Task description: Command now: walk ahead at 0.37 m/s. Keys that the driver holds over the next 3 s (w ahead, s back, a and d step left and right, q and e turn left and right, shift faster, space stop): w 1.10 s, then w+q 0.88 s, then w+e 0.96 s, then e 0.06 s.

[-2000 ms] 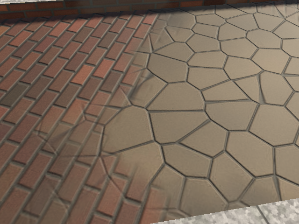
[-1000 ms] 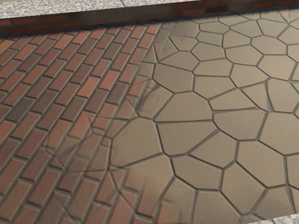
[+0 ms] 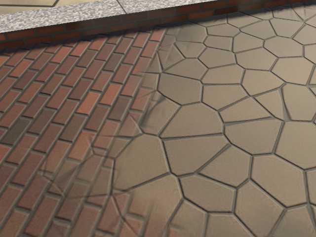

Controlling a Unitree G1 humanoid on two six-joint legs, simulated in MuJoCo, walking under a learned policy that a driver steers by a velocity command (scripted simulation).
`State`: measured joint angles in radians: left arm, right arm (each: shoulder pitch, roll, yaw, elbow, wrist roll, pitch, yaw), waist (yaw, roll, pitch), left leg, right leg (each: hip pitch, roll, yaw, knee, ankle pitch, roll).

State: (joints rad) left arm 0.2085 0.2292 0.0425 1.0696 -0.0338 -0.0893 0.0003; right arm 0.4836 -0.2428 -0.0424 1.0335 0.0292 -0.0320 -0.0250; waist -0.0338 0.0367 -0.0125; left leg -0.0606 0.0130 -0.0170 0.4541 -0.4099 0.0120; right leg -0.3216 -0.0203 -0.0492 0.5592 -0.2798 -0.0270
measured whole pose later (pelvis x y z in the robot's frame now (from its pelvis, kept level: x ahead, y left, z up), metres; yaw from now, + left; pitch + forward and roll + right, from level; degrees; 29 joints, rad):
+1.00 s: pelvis +0.61 +0.13 -0.13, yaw +1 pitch +1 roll +1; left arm 0.07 0.21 0.04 0.79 -0.01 -0.09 0.02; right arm 0.37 -0.20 -0.02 1.05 0.00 -0.10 0.01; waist -0.06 -0.05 0.02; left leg -0.09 -0.12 0.05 0.36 -0.30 0.11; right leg -0.72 -0.10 0.01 0.82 0.03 -0.01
